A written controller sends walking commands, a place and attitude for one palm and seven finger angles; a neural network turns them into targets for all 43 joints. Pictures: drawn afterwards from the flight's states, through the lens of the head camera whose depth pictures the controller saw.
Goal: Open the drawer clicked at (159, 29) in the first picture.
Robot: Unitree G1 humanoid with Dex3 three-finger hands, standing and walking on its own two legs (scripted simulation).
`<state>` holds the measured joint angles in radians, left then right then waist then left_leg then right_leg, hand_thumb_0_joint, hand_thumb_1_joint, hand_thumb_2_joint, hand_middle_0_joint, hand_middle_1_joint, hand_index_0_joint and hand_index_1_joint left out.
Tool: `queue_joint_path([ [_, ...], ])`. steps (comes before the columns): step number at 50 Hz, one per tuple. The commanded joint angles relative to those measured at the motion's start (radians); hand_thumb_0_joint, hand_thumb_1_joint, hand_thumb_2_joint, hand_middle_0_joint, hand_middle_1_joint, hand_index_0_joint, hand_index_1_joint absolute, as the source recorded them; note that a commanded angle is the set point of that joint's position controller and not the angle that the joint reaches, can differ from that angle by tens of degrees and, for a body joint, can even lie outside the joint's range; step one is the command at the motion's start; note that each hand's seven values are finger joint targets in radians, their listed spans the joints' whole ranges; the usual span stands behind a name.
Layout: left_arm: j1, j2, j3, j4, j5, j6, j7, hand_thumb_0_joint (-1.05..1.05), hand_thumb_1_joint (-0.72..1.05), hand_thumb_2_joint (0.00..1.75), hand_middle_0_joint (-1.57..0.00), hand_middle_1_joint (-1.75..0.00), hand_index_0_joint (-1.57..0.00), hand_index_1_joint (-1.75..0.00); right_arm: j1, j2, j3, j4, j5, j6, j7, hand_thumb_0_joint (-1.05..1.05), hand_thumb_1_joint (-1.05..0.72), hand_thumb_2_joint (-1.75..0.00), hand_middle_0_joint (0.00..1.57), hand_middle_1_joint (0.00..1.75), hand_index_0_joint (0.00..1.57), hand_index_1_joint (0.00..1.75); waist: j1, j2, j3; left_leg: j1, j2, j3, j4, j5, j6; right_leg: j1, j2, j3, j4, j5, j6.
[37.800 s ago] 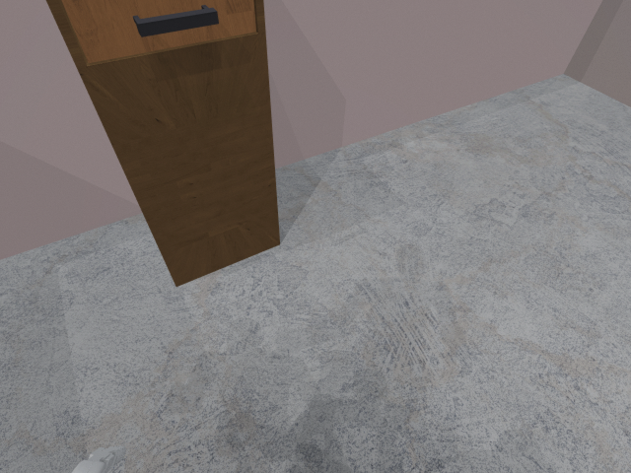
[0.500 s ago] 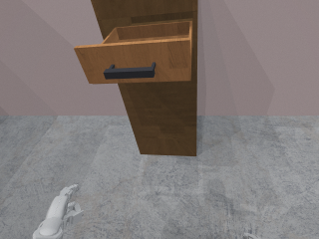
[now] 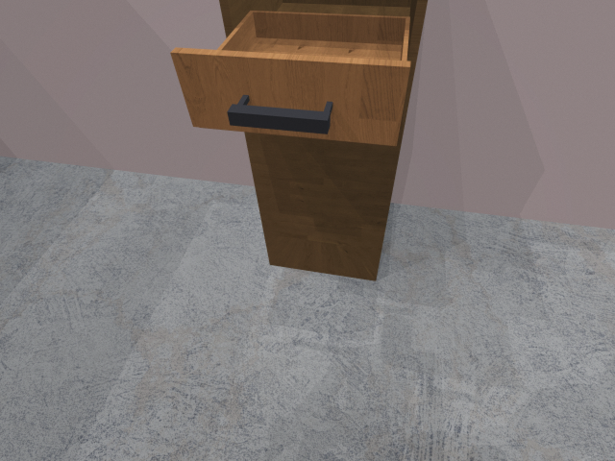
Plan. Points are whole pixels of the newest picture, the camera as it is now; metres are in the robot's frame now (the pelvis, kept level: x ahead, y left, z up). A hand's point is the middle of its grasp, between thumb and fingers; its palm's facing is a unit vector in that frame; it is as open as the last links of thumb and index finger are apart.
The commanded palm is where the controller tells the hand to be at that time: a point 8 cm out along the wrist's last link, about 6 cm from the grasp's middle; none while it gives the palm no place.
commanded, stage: let the arm hang, fingers relaxed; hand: left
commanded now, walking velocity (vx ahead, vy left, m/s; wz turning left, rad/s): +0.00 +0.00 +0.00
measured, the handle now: (282, 111) +0.61 +0.07 +0.14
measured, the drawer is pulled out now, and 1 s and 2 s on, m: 0.28 0.28 0.28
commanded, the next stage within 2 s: look to check the result in 0.40 s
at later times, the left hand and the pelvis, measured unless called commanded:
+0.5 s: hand out of the picture -0.01 +0.15 -0.18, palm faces +0.02 -0.98 -0.17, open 7.4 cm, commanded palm none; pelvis +0.01 -0.01 +0.00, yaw -1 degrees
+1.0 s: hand out of the picture +0.03 +0.16 -0.17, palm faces +0.02 -0.98 -0.22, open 7.4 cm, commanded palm none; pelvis +0.02 -0.02 +0.00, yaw +0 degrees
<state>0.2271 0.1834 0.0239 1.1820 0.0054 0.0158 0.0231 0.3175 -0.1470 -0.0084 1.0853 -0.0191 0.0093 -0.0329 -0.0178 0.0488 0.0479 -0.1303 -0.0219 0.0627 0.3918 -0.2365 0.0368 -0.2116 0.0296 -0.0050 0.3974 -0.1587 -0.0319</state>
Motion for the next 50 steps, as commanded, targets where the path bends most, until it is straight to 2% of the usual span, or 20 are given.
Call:
queue_joint_path([
  [1, 0.033, 0.078, 0.006, -0.008, 0.005, -0.019, 0.010, 0.00, 0.90, 0.90, -0.20, -0.30, -0.20, -0.30, 0.090, -0.102, -0.019, 0.000, 0.002, -0.010, -0.008, 0.00, -0.90, -0.90, 0.20, 0.30, 0.20, 0.30, -0.005, -0.067, 0.039, -0.058, 0.139, -0.135, -0.136, -0.059, 0.010, -0.001, -0.099, 0.116, -0.079, -0.034, -0.015],
  [6, 0.057, 0.061, 0.004, 0.009, 0.006, -0.025, 0.014, 0.00, 0.90, 0.90, -0.20, -0.30, -0.20, -0.30, 0.091, -0.079, -0.012, 0.019, 0.004, -0.014, -0.010, 0.00, -0.90, -0.90, 0.20, 0.30, 0.20, 0.30, -0.003, -0.059, 0.045, -0.038, 0.136, -0.119, -0.122, 0.001, 0.007, -0.015, -0.104, 0.117, -0.070, 0.008, -0.013],
  [9, 0.066, 0.053, 0.004, 0.016, 0.006, -0.027, 0.016, 0.00, 0.90, 0.90, -0.20, -0.30, -0.20, -0.30, 0.098, -0.072, -0.011, 0.028, 0.005, -0.012, -0.011, 0.00, -0.90, -0.90, 0.20, 0.30, 0.20, 0.30, -0.004, -0.081, 0.056, -0.038, 0.131, -0.113, -0.117, -0.004, 0.006, -0.025, -0.106, 0.124, -0.077, -0.011, -0.013],
  [16, 0.086, 0.040, 0.006, 0.020, 0.006, -0.028, 0.018, 0.00, 0.90, 0.90, -0.20, -0.30, -0.20, -0.30, 0.106, -0.050, -0.008, 0.041, 0.004, -0.010, -0.012, 0.00, -0.90, -0.90, 0.20, 0.30, 0.20, 0.30, -0.002, -0.030, 0.078, -0.050, 0.123, -0.103, -0.108, -0.017, 0.003, -0.033, -0.107, 0.136, -0.088, -0.036, -0.017],
  [20, 0.091, 0.038, 0.010, 0.019, 0.005, -0.029, 0.018, 0.00, 0.90, 0.90, -0.20, -0.30, -0.20, -0.30, 0.115, -0.045, -0.009, 0.039, 0.005, -0.010, -0.014, 0.00, -0.90, -0.90, 0.20, 0.30, 0.20, 0.30, 0.000, -0.013, 0.065, -0.052, 0.128, -0.104, -0.108, -0.027, 0.003, -0.018, -0.102, 0.127, -0.089, -0.034, -0.019],
  [25, 0.089, 0.041, 0.012, 0.014, 0.004, -0.031, 0.017, 0.00, 0.90, 0.90, -0.20, -0.30, -0.20, -0.30, 0.123, -0.054, -0.013, 0.037, 0.005, -0.010, -0.015, 0.00, -0.90, -0.90, 0.20, 0.30, 0.20, 0.30, -0.001, -0.047, 0.048, -0.038, 0.127, -0.098, -0.095, -0.013, 0.003, -0.011, -0.102, 0.129, -0.094, -0.034, -0.022],
  [27, 0.086, 0.041, 0.011, 0.014, 0.002, -0.033, 0.017, 0.00, 0.90, 0.90, -0.20, -0.30, -0.20, -0.30, 0.123, -0.060, -0.012, 0.040, 0.003, -0.013, -0.016, 0.00, -0.90, -0.90, 0.20, 0.30, 0.20, 0.30, -0.004, -0.028, 0.036, -0.027, 0.127, -0.102, -0.093, 0.020, 0.002, -0.006, -0.106, 0.134, -0.083, 0.000, -0.024],
  [32, 0.082, 0.044, 0.012, 0.013, 0.002, -0.035, 0.018, 0.00, 0.90, 0.90, -0.20, -0.30, -0.20, -0.30, 0.116, -0.065, -0.014, 0.040, 0.005, -0.016, -0.019, 0.00, -0.90, -0.90, 0.20, 0.30, 0.20, 0.30, -0.004, -0.040, 0.028, -0.015, 0.133, -0.099, -0.087, 0.071, -0.001, 0.012, -0.108, 0.126, -0.071, 0.075, -0.026],
  [45, 0.056, 0.073, 0.015, -0.006, 0.003, -0.036, 0.017, 0.00, 0.90, 0.90, -0.20, -0.30, -0.20, -0.30, 0.089, -0.083, -0.020, 0.034, 0.004, -0.009, -0.014, 0.00, -0.90, -0.90, 0.20, 0.30, 0.20, 0.30, -0.003, -0.065, 0.056, -0.014, 0.127, -0.091, -0.087, 0.035, -0.001, 0.000, -0.106, 0.140, -0.106, 0.016, -0.026],
  [47, 0.049, 0.076, 0.016, -0.010, 0.002, -0.037, 0.017, 0.00, 0.90, 0.90, -0.20, -0.30, -0.20, -0.30, 0.087, -0.090, -0.020, 0.036, 0.002, -0.011, -0.014, 0.00, -0.90, -0.90, 0.20, 0.30, 0.20, 0.30, -0.005, -0.049, 0.042, -0.009, 0.126, -0.091, -0.084, 0.046, -0.003, 0.011, -0.109, 0.144, -0.104, 0.031, -0.026],
  [50, 0.042, 0.088, 0.021, -0.017, 0.002, -0.041, 0.016, 0.00, 0.90, 0.90, -0.20, -0.30, -0.20, -0.30, 0.071, -0.099, -0.023, 0.030, 0.005, -0.013, -0.015, 0.00, -0.90, -0.90, 0.20, 0.30, 0.20, 0.30, -0.003, -0.056, 0.021, 0.003, 0.130, -0.090, -0.082, 0.074, -0.003, 0.033, -0.109, 0.137, -0.096, 0.092, -0.028],
])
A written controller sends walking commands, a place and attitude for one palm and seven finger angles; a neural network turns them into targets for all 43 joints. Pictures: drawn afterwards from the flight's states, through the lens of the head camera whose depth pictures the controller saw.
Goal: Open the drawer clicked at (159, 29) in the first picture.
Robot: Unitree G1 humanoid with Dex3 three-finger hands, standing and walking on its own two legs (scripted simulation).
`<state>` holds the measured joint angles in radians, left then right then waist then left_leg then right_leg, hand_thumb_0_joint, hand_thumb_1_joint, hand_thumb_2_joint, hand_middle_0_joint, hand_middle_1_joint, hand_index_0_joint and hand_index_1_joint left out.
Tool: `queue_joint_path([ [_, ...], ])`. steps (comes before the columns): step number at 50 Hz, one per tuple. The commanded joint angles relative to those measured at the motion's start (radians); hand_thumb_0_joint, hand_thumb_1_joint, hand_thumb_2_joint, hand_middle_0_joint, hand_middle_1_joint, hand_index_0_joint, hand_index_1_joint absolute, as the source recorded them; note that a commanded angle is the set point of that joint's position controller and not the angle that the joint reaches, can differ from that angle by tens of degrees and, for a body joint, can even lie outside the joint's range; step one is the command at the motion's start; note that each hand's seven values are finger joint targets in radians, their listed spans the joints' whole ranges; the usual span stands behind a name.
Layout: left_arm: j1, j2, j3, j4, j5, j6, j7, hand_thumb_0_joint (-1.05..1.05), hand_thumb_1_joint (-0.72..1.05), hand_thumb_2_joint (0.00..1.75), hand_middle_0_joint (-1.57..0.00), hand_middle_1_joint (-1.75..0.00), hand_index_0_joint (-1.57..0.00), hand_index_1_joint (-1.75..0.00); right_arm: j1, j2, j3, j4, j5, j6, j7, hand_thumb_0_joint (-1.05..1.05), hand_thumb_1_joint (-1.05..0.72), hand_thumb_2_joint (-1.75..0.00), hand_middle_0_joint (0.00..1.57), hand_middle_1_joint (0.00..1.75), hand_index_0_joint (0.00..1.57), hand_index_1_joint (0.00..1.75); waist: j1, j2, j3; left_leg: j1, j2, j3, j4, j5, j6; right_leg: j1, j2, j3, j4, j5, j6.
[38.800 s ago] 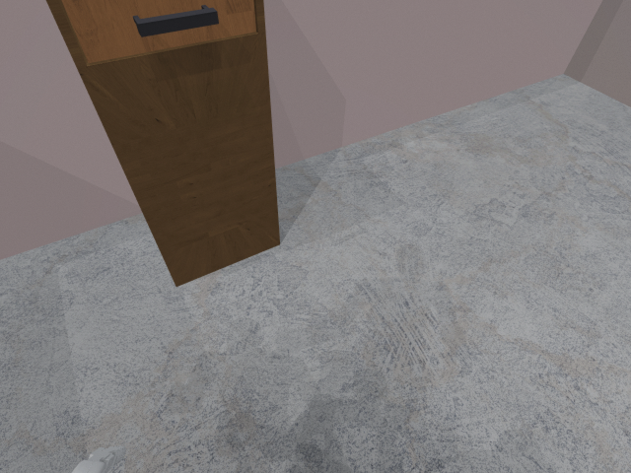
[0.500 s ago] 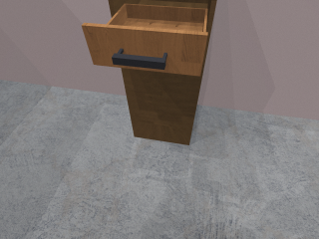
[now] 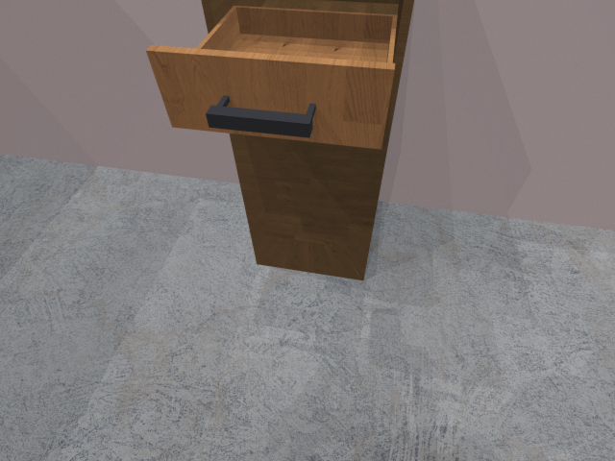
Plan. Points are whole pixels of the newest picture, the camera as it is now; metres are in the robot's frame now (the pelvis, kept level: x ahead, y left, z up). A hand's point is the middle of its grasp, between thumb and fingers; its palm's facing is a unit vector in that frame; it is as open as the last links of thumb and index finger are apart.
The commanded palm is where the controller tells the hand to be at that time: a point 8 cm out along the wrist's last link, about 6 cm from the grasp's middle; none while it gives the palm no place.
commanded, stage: look to check the result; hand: left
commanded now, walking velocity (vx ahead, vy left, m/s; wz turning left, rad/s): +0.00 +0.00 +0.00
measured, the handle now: (263, 113) +0.59 +0.09 +0.14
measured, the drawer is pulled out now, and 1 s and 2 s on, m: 0.28 0.28 0.28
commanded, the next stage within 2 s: stand and wait in 0.02 s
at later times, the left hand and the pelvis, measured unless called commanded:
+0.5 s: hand out of the picture +0.04 +0.19 -0.17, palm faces +0.02 -0.97 -0.24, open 7.4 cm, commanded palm none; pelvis +0.01 +0.00 +0.00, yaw +0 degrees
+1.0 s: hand out of the picture +0.06 +0.20 -0.17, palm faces +0.01 -0.97 -0.26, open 7.4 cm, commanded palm none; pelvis +0.01 +0.00 +0.00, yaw +0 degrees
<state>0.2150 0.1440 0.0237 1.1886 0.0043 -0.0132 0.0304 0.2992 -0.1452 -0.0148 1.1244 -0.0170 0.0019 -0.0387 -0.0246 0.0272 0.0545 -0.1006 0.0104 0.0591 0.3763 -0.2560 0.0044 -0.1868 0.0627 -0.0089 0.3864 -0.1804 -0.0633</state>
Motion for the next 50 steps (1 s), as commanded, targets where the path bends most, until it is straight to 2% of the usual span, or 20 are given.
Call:
queue_joint_path([
  [1, 0.049, 0.126, 0.020, -0.022, 0.003, -0.012, 0.009, 0.00, 0.90, 0.90, -0.20, -0.30, -0.20, -0.30, 0.089, -0.102, -0.016, -0.009, 0.001, -0.006, -0.010, 0.00, -0.90, -0.90, 0.20, 0.30, 0.20, 0.30, 0.001, -0.026, 0.013, -0.029, 0.098, -0.088, -0.068, 0.097, 0.027, 0.012, -0.146, 0.140, -0.083, 0.123, 0.003],
  [4, 0.043, 0.136, 0.021, -0.023, 0.002, -0.014, 0.008, 0.00, 0.90, 0.90, -0.20, -0.30, -0.20, -0.30, 0.074, -0.111, -0.016, -0.010, 0.002, -0.008, -0.011, 0.00, -0.90, -0.90, 0.20, 0.30, 0.20, 0.30, 0.003, -0.013, 0.004, -0.022, 0.100, -0.089, -0.068, 0.124, 0.025, 0.029, -0.151, 0.137, -0.075, 0.176, 0.001],
  [12, 0.021, 0.157, 0.023, -0.027, 0.002, -0.016, 0.007, 0.00, 0.90, 0.90, -0.20, -0.30, -0.20, -0.30, 0.050, -0.132, -0.019, -0.013, 0.002, -0.007, -0.011, 0.00, -0.90, -0.90, 0.20, 0.30, 0.20, 0.30, 0.002, -0.016, -0.007, -0.003, 0.104, -0.088, -0.072, 0.139, 0.021, 0.043, -0.155, 0.132, -0.080, 0.208, 0.000],
  [22, -0.008, 0.181, 0.025, -0.035, 0.002, -0.013, 0.003, 0.00, 0.90, 0.90, -0.20, -0.30, -0.20, -0.30, 0.023, -0.160, -0.021, -0.016, 0.000, -0.004, -0.007, 0.00, -0.90, -0.90, 0.20, 0.30, 0.20, 0.30, 0.005, -0.017, 0.006, -0.010, 0.103, -0.091, -0.083, 0.107, 0.022, 0.044, -0.155, 0.138, -0.103, 0.146, 0.003],
  [23, -0.011, 0.182, 0.025, -0.035, 0.002, -0.014, 0.003, 0.00, 0.90, 0.90, -0.20, -0.30, -0.20, -0.30, 0.019, -0.163, -0.021, -0.018, -0.001, -0.005, -0.007, 0.00, -0.90, -0.90, 0.20, 0.30, 0.20, 0.30, 0.003, -0.032, 0.000, -0.004, 0.104, -0.093, -0.084, 0.111, 0.022, 0.042, -0.153, 0.142, -0.103, 0.148, 0.002],
  [26, -0.021, 0.191, 0.026, -0.040, 0.003, -0.015, 0.002, 0.00, 0.90, 0.90, -0.20, -0.30, -0.20, -0.30, 0.010, -0.169, -0.022, -0.020, 0.000, -0.006, -0.006, 0.00, -0.90, -0.90, 0.20, 0.30, 0.20, 0.30, 0.004, -0.009, -0.011, 0.000, 0.106, -0.092, -0.082, 0.122, 0.022, 0.050, -0.155, 0.139, -0.099, 0.164, 0.002],
  [28, -0.026, 0.196, 0.027, -0.040, 0.002, -0.016, 0.002, 0.00, 0.90, 0.90, -0.20, -0.30, -0.20, -0.30, 0.006, -0.174, -0.022, -0.019, 0.000, -0.006, -0.006, 0.00, -0.90, -0.90, 0.20, 0.30, 0.20, 0.30, 0.004, -0.028, -0.012, -0.003, 0.107, -0.092, -0.084, 0.128, 0.020, 0.057, -0.156, 0.137, -0.098, 0.184, 0.003],
  [38, -0.045, 0.218, 0.029, -0.046, 0.002, -0.019, 0.001, 0.00, 0.90, 0.90, -0.20, -0.30, -0.20, -0.30, -0.019, -0.196, -0.023, -0.022, 0.000, -0.009, -0.005, 0.00, -0.90, -0.90, 0.20, 0.30, 0.20, 0.30, 0.005, -0.019, -0.032, 0.013, 0.112, -0.095, -0.091, 0.166, 0.018, 0.077, -0.161, 0.134, -0.090, 0.243, 0.001],
  [48, -0.060, 0.232, 0.027, -0.049, 0.003, -0.018, -0.001, 0.00, 0.90, 0.90, -0.20, -0.30, -0.20, -0.30, -0.045, -0.215, -0.022, -0.023, -0.001, -0.009, -0.003, 0.00, -0.90, -0.90, 0.20, 0.30, 0.20, 0.30, 0.007, -0.012, -0.024, 0.019, 0.113, -0.097, -0.099, 0.160, 0.019, 0.070, -0.161, 0.136, -0.100, 0.222, 0.002],
  [50, -0.062, 0.240, 0.030, -0.051, 0.003, -0.020, -0.001, 0.00, 0.90, 0.90, -0.20, -0.30, -0.20, -0.30, -0.048, -0.218, -0.025, -0.025, 0.001, -0.009, -0.003, 0.00, -0.90, -0.90, 0.20, 0.30, 0.20, 0.30, 0.008, -0.030, -0.032, 0.027, 0.113, -0.097, -0.098, 0.159, 0.021, 0.072, -0.158, 0.138, -0.102, 0.221, 0.002],
])
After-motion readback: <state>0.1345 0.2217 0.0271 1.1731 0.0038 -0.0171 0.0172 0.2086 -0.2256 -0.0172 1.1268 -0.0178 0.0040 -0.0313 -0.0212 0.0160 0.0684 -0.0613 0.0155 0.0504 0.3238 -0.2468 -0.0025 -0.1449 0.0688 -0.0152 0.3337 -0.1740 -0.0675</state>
